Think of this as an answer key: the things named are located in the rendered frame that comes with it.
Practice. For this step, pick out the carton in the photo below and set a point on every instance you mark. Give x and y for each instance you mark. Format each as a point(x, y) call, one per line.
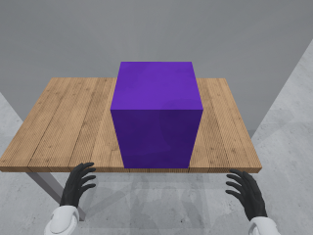
point(156, 113)

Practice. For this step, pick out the robot right hand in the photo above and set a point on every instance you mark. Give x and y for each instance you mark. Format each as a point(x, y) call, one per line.
point(250, 197)

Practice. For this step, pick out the right robot forearm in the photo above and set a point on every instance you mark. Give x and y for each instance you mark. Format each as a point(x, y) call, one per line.
point(262, 225)

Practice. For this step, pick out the robot left hand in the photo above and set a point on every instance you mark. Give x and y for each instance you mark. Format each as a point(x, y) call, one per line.
point(74, 189)

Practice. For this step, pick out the left robot forearm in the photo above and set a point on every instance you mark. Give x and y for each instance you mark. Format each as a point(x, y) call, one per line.
point(64, 221)

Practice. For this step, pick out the table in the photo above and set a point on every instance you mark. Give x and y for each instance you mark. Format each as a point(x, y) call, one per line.
point(71, 123)

